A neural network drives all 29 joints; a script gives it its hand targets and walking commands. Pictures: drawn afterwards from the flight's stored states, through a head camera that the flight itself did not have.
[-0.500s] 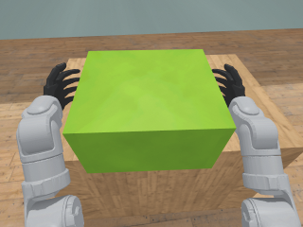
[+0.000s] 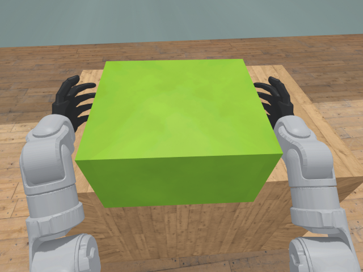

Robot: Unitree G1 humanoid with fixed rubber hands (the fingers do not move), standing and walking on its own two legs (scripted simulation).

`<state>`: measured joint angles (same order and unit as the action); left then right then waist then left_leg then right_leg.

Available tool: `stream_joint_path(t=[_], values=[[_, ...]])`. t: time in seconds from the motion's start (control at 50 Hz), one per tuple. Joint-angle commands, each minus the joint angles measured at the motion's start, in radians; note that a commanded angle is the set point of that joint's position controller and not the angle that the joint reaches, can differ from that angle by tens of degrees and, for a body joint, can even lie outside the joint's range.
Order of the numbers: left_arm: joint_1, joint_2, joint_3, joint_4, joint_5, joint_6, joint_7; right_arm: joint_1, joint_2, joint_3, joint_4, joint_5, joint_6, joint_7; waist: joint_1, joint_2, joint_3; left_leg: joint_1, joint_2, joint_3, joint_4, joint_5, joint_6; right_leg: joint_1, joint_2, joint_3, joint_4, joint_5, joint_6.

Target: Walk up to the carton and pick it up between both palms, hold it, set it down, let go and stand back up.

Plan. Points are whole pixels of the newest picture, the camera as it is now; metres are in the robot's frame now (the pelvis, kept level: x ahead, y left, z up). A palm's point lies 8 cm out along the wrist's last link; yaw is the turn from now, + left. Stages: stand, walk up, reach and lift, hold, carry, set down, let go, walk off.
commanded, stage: hold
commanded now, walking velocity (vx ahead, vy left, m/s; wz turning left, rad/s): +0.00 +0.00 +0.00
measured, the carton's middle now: (177, 129) +0.37 -0.01 +0.14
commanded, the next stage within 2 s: set down in 0.76 s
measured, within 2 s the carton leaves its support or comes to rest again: neither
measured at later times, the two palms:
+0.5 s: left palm (66, 118) +0.34 +0.20 +0.21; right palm (280, 117) +0.34 -0.21 +0.20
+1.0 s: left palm (65, 110) +0.35 +0.20 +0.22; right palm (283, 111) +0.34 -0.21 +0.21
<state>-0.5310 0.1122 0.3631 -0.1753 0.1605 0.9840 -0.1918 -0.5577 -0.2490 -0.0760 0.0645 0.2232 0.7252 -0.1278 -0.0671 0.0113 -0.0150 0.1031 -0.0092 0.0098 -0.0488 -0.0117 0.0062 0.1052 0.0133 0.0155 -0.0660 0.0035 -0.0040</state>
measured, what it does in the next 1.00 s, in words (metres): stands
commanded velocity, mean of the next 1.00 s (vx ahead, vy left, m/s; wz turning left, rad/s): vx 0.00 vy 0.00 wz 0.00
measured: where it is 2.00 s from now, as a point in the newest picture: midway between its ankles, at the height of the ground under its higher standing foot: outside the picture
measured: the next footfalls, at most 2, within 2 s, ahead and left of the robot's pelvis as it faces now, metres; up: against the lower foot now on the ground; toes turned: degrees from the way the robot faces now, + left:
none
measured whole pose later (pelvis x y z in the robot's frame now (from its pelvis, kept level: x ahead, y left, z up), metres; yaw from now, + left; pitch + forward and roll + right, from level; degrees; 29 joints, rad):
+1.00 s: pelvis +0.00 +0.00 +0.00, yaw +1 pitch -2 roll +0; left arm -0.56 0.12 0.36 -0.16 0.18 0.92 -0.22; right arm -0.57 -0.23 -0.11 0.03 0.17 0.70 -0.11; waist -0.08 0.02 -0.02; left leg 0.10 -0.01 0.00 -0.05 -0.01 0.01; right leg 0.10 0.01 0.00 -0.07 0.00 0.00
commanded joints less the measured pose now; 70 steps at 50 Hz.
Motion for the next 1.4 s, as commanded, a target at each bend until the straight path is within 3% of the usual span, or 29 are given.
stream_joint_path(t=[0.0,0.8,0.88,1.02,1.2,1.38], values=[[-0.48,-0.201,-0.313,-0.153,-0.167,-0.049,-0.106,-0.542,0.24,0.259,-0.233,0.109,-0.047,0.091,0.001,-0.009,-0.336,-0.045,-0.013,0.027,0.046,0.28,-0.037,0.245,0.022,0.014,0.107,0.305,0.069],[-0.486,-0.196,-0.317,-0.171,-0.172,-0.055,-0.108,-0.555,0.239,0.252,-0.257,0.106,-0.054,0.095,-0.005,-0.006,-0.345,-0.047,-0.014,0.027,0.048,0.283,-0.037,0.249,0.021,0.011,0.11,0.301,0.07],[-0.501,-0.17,-0.311,-0.166,-0.167,-0.089,-0.127,-0.572,0.23,0.217,-0.282,0.073,-0.077,0.107,-0.016,-0.004,-0.341,-0.085,-0.017,0.029,0.039,0.25,-0.033,0.266,0.016,0.004,0.111,0.272,0.074],[-0.474,-0.157,-0.271,-0.019,-0.105,-0.148,-0.165,-0.513,0.208,0.17,-0.161,-0.019,-0.116,0.136,-0.003,-0.001,-0.244,-0.124,-0.013,0.037,-0.004,0.17,-0.02,0.234,0.021,-0.01,0.064,0.157,0.077],[-0.493,-0.181,-0.301,-0.104,-0.146,-0.218,-0.151,-0.557,0.262,0.21,-0.256,-0.022,-0.179,0.154,-0.031,-0.028,-0.419,-0.082,-0.025,0.041,-0.005,0.32,-0.018,0.331,0.027,-0.024,0.098,0.355,0.082],[-0.432,-0.187,-0.33,-0.113,-0.146,-0.209,-0.133,-0.483,0.268,0.228,-0.224,-0.027,-0.196,0.163,-0.038,0.011,-0.39,-0.045,-0.034,0.035,0.026,0.423,-0.041,0.306,0.034,-0.03,0.105,0.473,0.077]])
